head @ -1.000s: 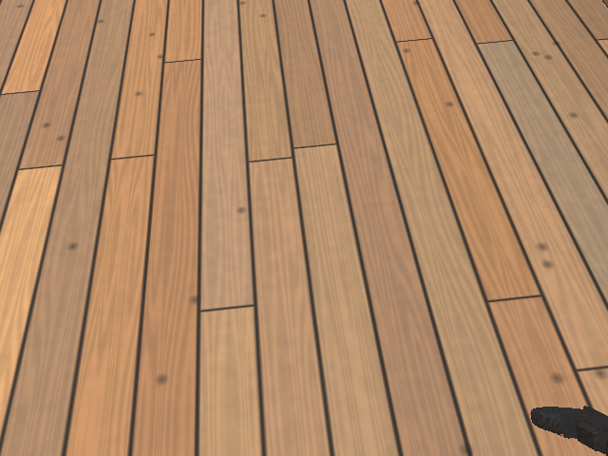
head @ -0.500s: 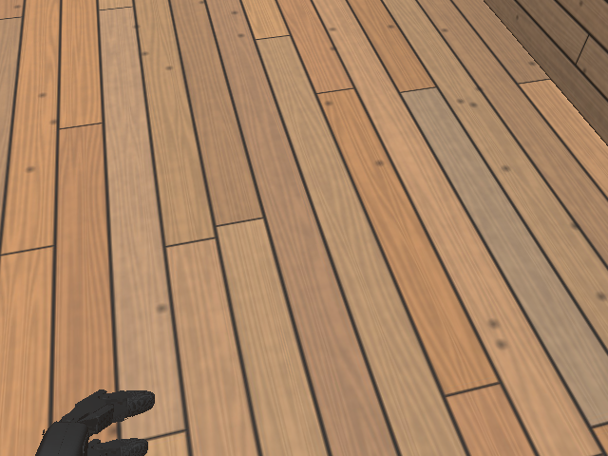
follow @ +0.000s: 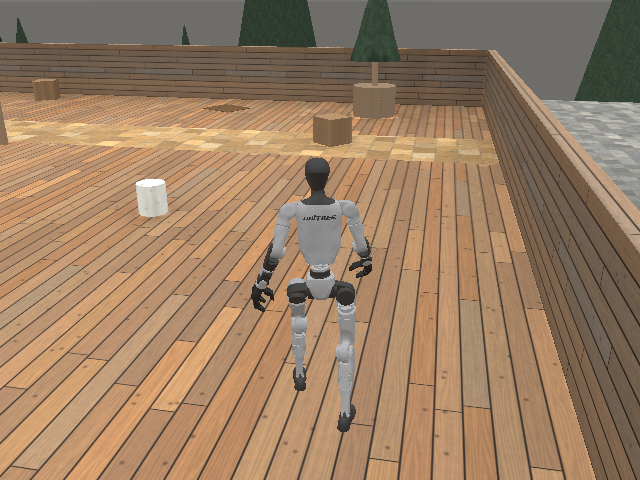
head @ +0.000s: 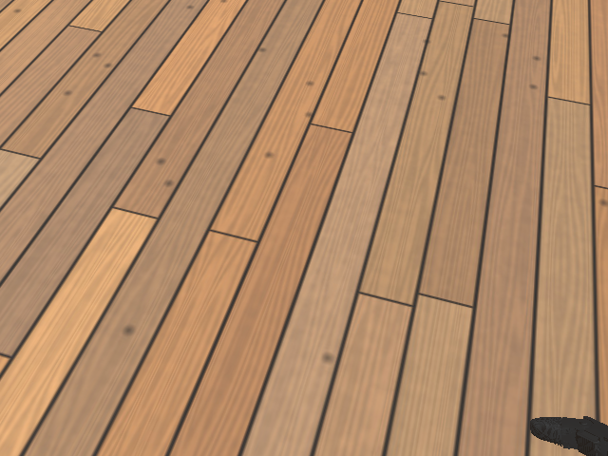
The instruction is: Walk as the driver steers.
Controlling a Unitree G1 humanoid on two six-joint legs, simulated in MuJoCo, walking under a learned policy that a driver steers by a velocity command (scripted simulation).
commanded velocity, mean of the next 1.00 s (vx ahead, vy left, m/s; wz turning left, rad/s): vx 0.50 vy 0.00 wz -0.28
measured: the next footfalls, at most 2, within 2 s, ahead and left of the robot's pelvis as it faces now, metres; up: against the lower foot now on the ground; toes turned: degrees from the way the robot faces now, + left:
left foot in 0.02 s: +0.19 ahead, +0.11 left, +0.00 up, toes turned +4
right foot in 0.58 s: +0.50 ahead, -0.10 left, +0.00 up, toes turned -9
